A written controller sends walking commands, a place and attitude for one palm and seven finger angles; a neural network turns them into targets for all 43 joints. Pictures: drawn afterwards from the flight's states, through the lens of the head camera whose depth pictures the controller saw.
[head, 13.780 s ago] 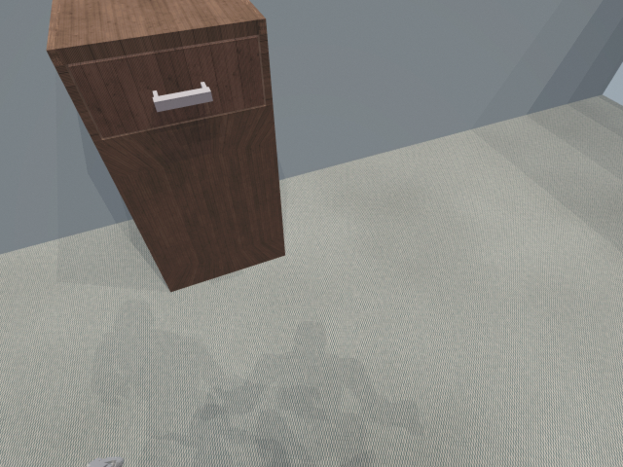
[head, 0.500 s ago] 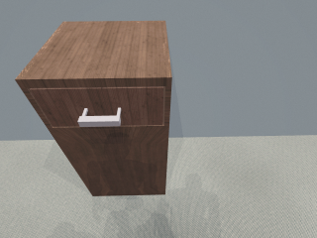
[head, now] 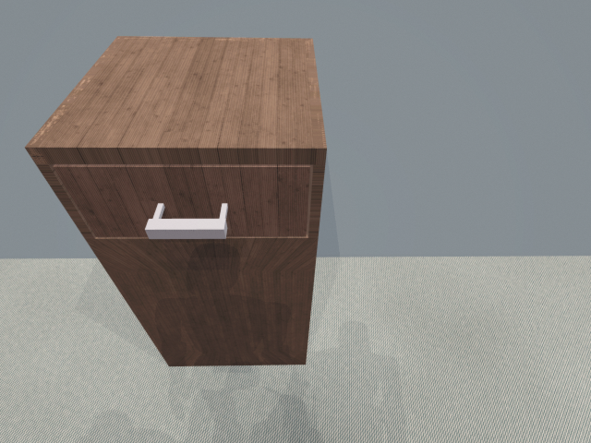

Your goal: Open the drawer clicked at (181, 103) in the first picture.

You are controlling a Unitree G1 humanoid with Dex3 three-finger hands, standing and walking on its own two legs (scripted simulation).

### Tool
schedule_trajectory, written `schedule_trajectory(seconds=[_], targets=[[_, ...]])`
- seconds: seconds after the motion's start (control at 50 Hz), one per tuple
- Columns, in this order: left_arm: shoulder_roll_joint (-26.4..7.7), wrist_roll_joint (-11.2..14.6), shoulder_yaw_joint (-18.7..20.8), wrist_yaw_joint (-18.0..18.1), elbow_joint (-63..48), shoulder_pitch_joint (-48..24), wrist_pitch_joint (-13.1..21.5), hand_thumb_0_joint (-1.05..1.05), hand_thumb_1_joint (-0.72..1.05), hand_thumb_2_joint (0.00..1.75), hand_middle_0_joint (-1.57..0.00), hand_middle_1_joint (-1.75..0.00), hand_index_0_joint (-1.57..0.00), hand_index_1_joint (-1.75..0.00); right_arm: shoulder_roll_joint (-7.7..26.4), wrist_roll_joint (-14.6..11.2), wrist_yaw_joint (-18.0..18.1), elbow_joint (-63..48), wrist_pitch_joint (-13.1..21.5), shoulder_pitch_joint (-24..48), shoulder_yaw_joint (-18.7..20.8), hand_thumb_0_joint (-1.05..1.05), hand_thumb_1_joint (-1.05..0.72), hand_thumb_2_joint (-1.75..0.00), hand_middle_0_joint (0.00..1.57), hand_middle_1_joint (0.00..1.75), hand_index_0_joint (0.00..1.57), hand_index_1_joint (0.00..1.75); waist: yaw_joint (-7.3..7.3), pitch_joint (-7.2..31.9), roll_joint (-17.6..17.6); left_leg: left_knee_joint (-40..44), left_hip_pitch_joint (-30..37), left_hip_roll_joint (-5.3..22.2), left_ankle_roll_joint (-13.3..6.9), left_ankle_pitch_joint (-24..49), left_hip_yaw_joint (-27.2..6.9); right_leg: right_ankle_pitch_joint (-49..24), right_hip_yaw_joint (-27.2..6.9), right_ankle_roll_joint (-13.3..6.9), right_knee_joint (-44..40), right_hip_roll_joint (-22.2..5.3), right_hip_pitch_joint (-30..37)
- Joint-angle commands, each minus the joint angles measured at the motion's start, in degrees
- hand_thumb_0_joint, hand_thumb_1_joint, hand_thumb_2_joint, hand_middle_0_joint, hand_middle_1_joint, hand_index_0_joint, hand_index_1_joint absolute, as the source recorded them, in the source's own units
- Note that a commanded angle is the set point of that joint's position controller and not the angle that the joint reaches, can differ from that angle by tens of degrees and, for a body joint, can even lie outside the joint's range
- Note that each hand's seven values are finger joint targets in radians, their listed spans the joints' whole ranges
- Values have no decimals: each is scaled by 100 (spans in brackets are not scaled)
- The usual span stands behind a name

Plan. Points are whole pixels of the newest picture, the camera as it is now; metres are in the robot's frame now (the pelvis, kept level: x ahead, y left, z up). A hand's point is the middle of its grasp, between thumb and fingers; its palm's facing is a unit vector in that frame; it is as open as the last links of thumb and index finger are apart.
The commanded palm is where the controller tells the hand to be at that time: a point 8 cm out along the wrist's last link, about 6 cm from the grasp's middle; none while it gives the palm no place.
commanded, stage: shuffle to correct the standing spot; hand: left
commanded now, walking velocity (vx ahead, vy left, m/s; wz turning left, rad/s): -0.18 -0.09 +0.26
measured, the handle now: (189, 218) +0.47 +0.22 +0.01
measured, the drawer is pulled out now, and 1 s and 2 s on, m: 0.00 0.00 0.00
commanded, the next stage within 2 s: come to a stop and stand still in 0.06 s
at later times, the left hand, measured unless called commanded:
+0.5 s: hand out of the picture -0.01 +0.18 -0.18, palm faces +0.05 -0.98 -0.20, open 7.3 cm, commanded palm none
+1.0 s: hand out of the picture -0.04 +0.16 -0.18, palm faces +0.06 -0.99 -0.14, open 7.3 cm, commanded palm none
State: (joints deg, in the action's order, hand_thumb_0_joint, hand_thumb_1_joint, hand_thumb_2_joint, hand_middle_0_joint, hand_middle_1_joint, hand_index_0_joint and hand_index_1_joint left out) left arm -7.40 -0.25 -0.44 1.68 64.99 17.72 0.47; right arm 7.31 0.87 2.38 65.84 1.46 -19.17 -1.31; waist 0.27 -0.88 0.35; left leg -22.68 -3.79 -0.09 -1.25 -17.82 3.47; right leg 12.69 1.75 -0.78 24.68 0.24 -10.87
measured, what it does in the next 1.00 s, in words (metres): stands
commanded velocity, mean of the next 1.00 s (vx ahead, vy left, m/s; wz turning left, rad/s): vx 0.01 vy -0.01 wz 0.03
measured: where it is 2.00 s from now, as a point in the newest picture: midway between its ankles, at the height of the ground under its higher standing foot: outside the picture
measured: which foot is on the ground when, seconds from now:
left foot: down 0.00-1.00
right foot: down 0.00-1.00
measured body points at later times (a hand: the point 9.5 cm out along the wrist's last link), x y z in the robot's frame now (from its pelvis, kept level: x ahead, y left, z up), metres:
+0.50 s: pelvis -0.03 +0.00 -0.01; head -0.06 +0.00 +0.44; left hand -0.01 +0.23 -0.16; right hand -0.01 -0.24 -0.16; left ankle -0.06 +0.10 -0.74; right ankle +0.01 -0.11 -0.74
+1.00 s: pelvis -0.01 +0.01 +0.00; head -0.02 +0.01 +0.45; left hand -0.04 +0.21 -0.17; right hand -0.03 -0.20 -0.17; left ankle -0.06 +0.10 -0.74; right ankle +0.01 -0.11 -0.74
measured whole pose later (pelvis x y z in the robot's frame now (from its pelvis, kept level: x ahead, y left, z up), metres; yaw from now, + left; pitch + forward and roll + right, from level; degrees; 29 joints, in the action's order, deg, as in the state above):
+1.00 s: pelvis -0.01 +0.01 +0.00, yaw +2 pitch -2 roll +0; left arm -6.2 -0.3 -0.9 1.8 64.3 19.0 0.5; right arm 6.8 0.8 1.9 64.9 1.2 -19.4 -1.6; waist 0.2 -1.3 -0.2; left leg -26.9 -5.8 -1.3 -2.3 -18.8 2.6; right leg 13.5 2.5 0.1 27.6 -1.2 -11.8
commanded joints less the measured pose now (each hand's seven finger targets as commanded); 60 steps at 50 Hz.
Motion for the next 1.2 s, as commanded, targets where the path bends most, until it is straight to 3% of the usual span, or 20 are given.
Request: schedule_trajectory(seconds=[0.0,0.1,0.16,0.18,0.2,0.22,0.24,0.28,0.3,0.32,0.36,0.42,0.46,0.56,0.74,0.78,0.92,1.18], targets=[[-470,-3,76,70,-237,298,75,0,90,90,-20,-30,-20,-30,461,-47,55,-123,77,-412,92,0,-90,-90,20,30,20,30,-20,-407,39,486,-687,696,-73,1994,-563,-1630,-459,-158,-100,-562,260],[-565,-13,178,101,-511,211,-29,0,90,90,-20,-30,-20,-30,585,-52,77,-332,18,-374,204,0,-90,-90,20,30,20,30,-21,-243,219,273,-621,833,-142,3059,-696,-1534,-292,-96,343,-504,51],[-525,-44,206,82,-655,204,-71,0,90,90,-20,-30,-20,-30,660,-33,97,-431,-27,-327,289,0,-90,-90,20,30,20,30,-37,-104,234,178,-596,937,-247,3007,-765,-1311,-282,-95,477,-432,-102],[-827,-68,190,301,-562,449,-30,0,90,90,-20,-30,-20,-30,952,-160,32,-890,-16,191,383,0,-90,-90,20,30,20,30,-81,100,137,-946,-665,1098,11,3891,-505,-2630,-369,-40,340,-838,-162],[-1064,-44,204,242,-564,504,52,0,90,90,-20,-30,-20,-30,810,-133,-47,-1097,-71,392,297,0,-90,-90,20,30,20,30,-112,182,-160,-1082,-924,617,99,2546,-231,-3320,-382,-147,358,-973,317],[-977,-20,225,219,-719,419,83,0,90,90,-20,-30,-20,-30,537,-73,-60,-1090,-70,-220,310,0,-90,-90,20,30,20,30,134,1020,-694,-1050,-939,317,59,810,-285,-3049,-833,-365,470,-1237,647],[-963,-25,203,176,-800,190,62,0,90,90,-20,-30,-20,-30,512,-54,-61,-1024,-99,-303,308,0,-90,-90,20,30,20,30,179,1142,-840,-905,-888,201,24,130,-213,-2517,-875,-451,325,-1303,630],[-880,-26,162,117,-875,-42,49,0,90,90,-20,-30,-20,-30,510,0,-92,-925,-132,-244,265,0,-90,-90,20,30,20,30,202,375,-344,-610,-796,243,-28,51,-397,-102,-824,-396,-108,-1002,-271],[-832,-36,142,100,-848,-109,20,0,90,90,-20,-30,-20,-30,512,37,-120,-906,-126,-213,247,0,-90,-90,20,30,20,30,176,-44,67,-377,-911,347,-84,11,-542,754,-688,-313,-184,-787,-588],[-824,-50,130,81,-842,-123,-4,0,90,90,-20,-30,-20,-30,604,62,-143,-919,-137,-144,229,0,-90,-90,20,30,20,30,131,-494,118,-154,-1318,444,-138,-365,-713,1255,-567,-242,-174,-611,-684],[-796,-83,135,51,-825,5,-12,0,90,90,-20,-30,-20,-30,769,92,-168,-966,-143,-82,222,0,-90,-90,20,30,20,30,35,-835,10,131,-1821,460,-193,-1098,-834,1603,-556,-226,-79,-470,-616],[-802,-107,136,7,-869,140,-21,0,90,90,-20,-30,-20,-30,894,107,-181,-1009,-131,-52,220,0,-90,-90,20,30,20,30,-19,-961,206,450,-2031,516,-264,-1652,-983,1651,-432,-212,119,-348,-587],[-734,-99,124,-13,-850,242,25,0,90,90,-20,-30,-20,-30,913,88,-168,-1029,-97,-16,192,0,-90,-90,20,30,20,30,-61,-938,0,360,-2031,495,-262,-1353,-933,1355,-512,-228,61,-389,-452],[-728,-59,91,-10,-754,271,86,0,90,90,-20,-30,-20,-30,801,30,-134,-883,-22,-199,110,0,-90,-90,20,30,20,30,-1,-750,-208,88,-1613,415,-193,-309,-743,746,-647,-237,-152,-547,-357],[-546,-19,50,28,-394,436,123,0,90,90,-20,-30,-20,-30,657,-23,-54,-428,60,-351,64,0,-90,-90,20,30,20,30,-1,-298,-9,66,-1074,527,-142,948,-631,-839,-441,-191,48,-587,162],[-526,-19,48,38,-332,452,121,0,90,90,-20,-30,-20,-30,619,-30,-42,-360,58,-364,61,0,-90,-90,20,30,20,30,-4,-312,-104,83,-1067,522,-130,963,-621,-952,-425,-185,43,-603,224],[-375,-30,47,72,-250,501,94,0,90,90,-20,-30,-20,-30,502,-32,-10,-192,67,-431,65,0,-90,-90,20,30,20,30,-21,-431,68,246,-996,574,-132,1252,-619,-1027,-357,-159,42,-579,250],[-300,-36,57,82,-251,538,78,0,90,90,-20,-30,-20,-30,432,-26,2,-127,68,-437,69,0,-90,-90,20,30,20,30,-41,-530,-21,430,-957,579,-138,1112,-634,-945,-374,-133,-75,-574,230]])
